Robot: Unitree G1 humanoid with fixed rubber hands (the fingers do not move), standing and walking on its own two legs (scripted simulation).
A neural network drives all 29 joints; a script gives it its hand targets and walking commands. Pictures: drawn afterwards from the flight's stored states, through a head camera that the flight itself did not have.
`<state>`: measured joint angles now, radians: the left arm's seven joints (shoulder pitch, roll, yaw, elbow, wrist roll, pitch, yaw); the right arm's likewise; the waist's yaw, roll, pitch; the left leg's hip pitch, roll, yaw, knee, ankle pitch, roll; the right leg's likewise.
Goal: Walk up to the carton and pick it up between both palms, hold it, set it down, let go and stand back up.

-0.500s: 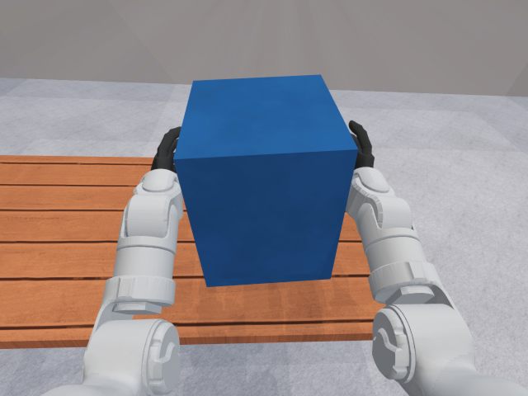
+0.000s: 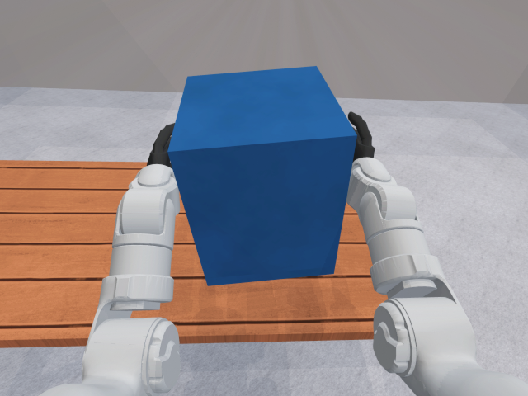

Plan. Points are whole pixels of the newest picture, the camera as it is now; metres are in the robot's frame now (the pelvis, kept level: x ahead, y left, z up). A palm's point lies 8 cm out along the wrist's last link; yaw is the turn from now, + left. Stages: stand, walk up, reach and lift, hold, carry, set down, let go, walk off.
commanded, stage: hold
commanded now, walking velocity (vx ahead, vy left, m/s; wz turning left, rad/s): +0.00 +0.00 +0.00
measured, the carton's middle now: (261, 176) +0.39 +0.00 +0.19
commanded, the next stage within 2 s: none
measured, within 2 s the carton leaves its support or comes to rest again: neither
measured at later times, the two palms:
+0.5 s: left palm (160, 170) +0.37 +0.15 +0.21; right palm (356, 159) +0.38 -0.14 +0.23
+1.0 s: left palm (159, 170) +0.37 +0.15 +0.21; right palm (355, 157) +0.38 -0.14 +0.23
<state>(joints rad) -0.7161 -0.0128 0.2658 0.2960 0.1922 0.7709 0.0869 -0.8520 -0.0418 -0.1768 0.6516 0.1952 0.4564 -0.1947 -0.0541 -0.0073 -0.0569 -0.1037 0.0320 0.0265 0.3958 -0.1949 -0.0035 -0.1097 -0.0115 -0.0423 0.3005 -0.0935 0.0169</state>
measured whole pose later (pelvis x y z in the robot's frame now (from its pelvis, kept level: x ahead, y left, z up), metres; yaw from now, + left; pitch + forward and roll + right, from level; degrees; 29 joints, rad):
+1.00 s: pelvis +0.00 +0.00 +0.00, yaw +0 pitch -5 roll -1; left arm -0.73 -0.01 0.29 0.29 0.20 0.80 0.07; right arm -0.88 -0.05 -0.18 0.65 0.20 0.49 -0.21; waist -0.05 -0.01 -0.06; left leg -0.10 0.03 0.02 0.40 -0.20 -0.01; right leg -0.11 -0.01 -0.04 0.30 -0.10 0.02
